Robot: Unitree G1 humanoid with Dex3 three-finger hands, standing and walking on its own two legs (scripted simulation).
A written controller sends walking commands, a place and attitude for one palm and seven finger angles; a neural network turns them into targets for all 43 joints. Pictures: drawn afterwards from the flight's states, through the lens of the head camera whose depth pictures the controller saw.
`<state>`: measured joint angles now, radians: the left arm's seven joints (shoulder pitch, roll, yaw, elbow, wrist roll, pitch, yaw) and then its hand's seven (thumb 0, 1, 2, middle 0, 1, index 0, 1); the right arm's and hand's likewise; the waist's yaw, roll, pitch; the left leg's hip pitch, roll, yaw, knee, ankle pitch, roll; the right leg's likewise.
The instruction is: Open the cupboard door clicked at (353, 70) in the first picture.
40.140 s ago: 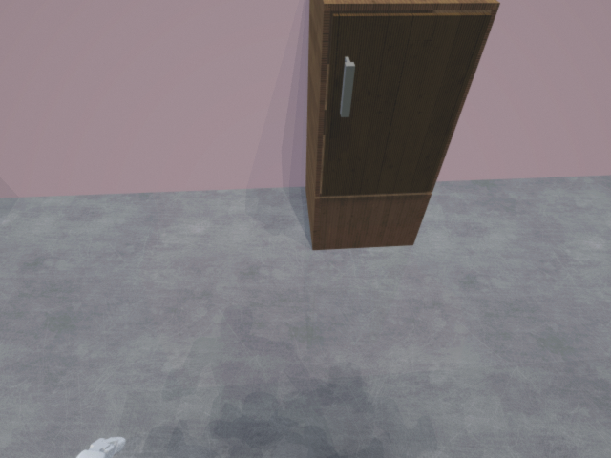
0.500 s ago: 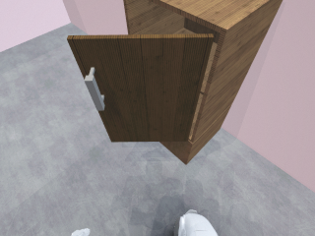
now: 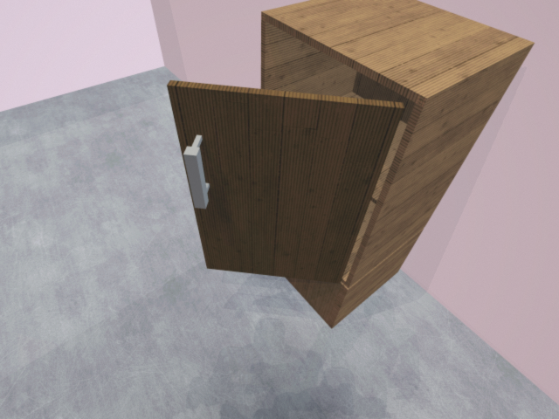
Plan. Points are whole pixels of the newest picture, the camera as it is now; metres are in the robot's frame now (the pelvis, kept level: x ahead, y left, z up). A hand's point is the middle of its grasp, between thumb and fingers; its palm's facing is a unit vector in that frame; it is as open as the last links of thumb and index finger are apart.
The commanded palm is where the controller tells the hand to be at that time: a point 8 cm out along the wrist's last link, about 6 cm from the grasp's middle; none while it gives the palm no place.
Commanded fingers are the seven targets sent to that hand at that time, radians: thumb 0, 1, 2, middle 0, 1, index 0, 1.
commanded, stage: come to a stop and stand still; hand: left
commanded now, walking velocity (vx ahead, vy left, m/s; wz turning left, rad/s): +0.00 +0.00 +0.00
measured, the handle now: (199, 172) +0.55 +0.21 +0.00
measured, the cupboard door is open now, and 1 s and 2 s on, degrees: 45 45 45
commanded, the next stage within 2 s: look again from close up in 0.86 s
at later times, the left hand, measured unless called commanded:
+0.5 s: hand out of the picture -0.05 +0.15 -0.16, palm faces +0.01 -0.99 -0.15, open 7.4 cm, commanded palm none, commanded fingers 0.00 0.90 0.90 -0.20 -0.30 -0.20 -0.30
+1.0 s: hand out of the picture -0.07 +0.16 -0.16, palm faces -0.01 -0.99 -0.16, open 7.4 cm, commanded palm none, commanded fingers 0.00 0.90 0.90 -0.20 -0.30 -0.20 -0.30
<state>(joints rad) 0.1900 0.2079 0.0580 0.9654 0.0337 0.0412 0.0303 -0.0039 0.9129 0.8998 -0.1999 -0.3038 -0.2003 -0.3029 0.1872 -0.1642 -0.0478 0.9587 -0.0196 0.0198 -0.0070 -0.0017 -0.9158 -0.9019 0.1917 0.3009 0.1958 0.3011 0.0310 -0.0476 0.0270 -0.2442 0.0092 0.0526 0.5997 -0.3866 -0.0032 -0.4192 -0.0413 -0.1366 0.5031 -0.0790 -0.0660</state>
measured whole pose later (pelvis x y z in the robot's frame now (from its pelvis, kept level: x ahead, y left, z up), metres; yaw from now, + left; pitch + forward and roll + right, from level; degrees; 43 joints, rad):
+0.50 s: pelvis -0.04 +0.00 +0.01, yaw -1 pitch -2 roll +1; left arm 0.32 0.10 -0.01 1.13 0.01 0.00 0.03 0.00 0.91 0.90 -0.20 -0.30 -0.20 -0.30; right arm 0.27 -0.15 -0.01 1.12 -0.01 0.01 -0.03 0.01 -0.93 -0.90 0.20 0.30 0.20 0.30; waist 0.00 0.00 0.02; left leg -0.20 0.02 0.07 0.43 -0.19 0.00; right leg -0.16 0.02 -0.01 0.47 -0.27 -0.03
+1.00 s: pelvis -0.05 +0.00 +0.01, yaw +0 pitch +0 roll +0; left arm 0.34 0.12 -0.02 1.11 0.02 -0.01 0.03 0.00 0.91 0.90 -0.20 -0.30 -0.20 -0.30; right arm 0.35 -0.10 -0.01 1.12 -0.03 0.02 -0.02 0.00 -0.91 -0.90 0.20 0.30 0.20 0.30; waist -0.02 0.00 0.03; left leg -0.26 0.02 0.05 0.45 -0.18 0.00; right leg -0.21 0.02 -0.03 0.46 -0.25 -0.03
